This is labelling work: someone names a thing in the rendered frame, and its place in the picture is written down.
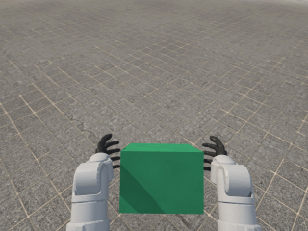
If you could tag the left robot hand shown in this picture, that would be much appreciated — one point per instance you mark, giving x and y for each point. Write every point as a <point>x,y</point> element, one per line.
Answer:
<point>103,145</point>

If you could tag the right robot hand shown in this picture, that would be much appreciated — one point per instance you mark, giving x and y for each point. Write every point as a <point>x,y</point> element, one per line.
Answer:
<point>218,147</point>

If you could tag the robot left forearm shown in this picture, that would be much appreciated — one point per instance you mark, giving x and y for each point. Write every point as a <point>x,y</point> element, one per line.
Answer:
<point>90,194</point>

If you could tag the carton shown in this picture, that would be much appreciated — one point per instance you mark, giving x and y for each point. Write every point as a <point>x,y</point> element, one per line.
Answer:
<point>161,178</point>

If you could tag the robot right forearm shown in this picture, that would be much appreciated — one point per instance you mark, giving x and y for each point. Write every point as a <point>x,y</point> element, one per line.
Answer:
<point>235,194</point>

